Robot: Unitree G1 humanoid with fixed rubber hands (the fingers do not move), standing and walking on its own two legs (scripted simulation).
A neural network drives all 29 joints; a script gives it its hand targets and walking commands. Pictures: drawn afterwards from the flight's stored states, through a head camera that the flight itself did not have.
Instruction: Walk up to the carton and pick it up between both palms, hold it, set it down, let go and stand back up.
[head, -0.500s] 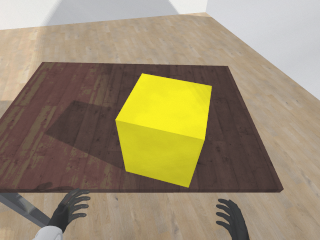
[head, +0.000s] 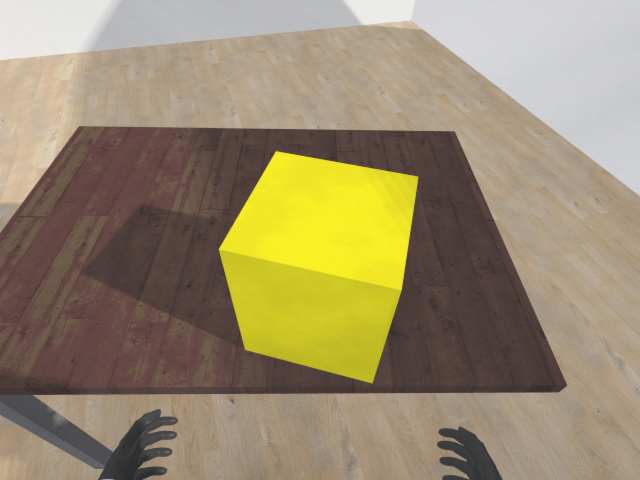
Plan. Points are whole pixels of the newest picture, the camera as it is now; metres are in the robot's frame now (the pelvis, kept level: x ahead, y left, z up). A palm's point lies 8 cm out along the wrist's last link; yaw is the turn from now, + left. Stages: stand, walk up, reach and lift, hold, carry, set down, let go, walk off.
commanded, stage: set down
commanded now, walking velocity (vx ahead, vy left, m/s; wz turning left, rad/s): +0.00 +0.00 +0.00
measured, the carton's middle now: (325, 269) +0.43 -0.03 +0.01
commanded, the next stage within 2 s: let go in 0.30 s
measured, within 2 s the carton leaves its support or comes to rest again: neither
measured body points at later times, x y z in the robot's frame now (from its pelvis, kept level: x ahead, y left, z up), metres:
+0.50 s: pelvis +0.00 +0.00 +0.00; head +0.02 -0.01 +0.45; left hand +0.19 +0.23 -0.08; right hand +0.15 -0.22 -0.09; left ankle +0.00 +0.14 -0.74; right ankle -0.03 -0.12 -0.74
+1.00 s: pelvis +0.00 +0.00 +0.00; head +0.00 +0.00 +0.45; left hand +0.18 +0.25 -0.07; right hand +0.13 -0.27 -0.09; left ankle +0.00 +0.14 -0.74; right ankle -0.03 -0.12 -0.74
